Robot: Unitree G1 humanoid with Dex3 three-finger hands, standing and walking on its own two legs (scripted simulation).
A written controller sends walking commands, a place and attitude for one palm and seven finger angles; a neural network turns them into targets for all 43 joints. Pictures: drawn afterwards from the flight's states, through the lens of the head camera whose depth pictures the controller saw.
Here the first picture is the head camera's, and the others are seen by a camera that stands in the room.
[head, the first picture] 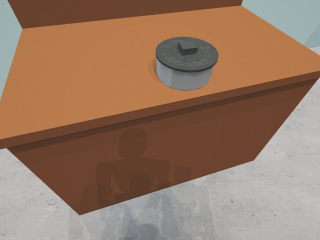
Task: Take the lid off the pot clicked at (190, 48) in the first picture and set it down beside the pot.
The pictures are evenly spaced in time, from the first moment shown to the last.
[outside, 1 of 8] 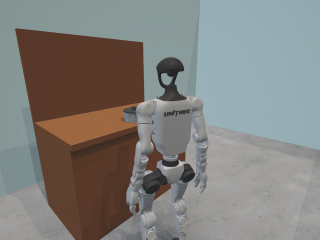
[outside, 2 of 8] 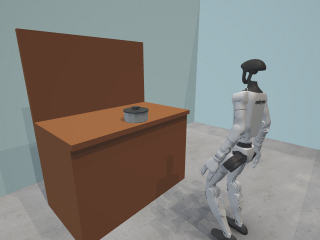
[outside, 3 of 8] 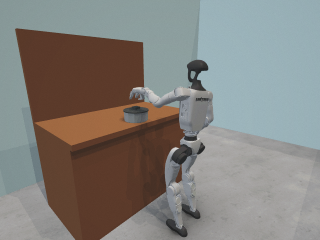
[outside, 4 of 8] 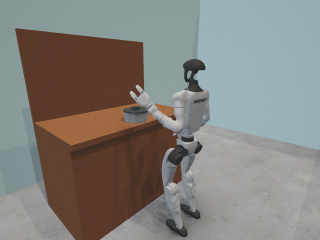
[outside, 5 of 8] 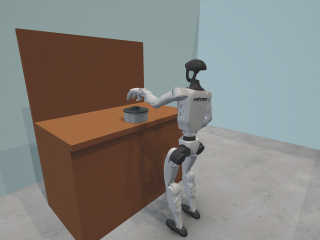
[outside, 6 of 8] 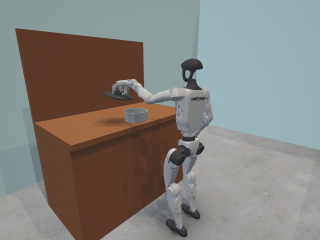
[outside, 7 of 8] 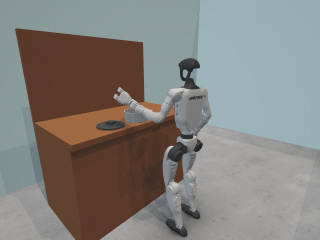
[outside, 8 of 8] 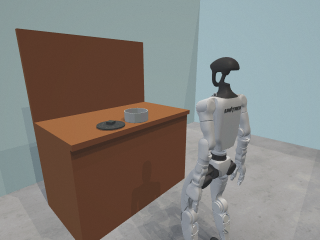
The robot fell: no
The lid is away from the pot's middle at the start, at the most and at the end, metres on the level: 0.00 0.25 0.25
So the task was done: yes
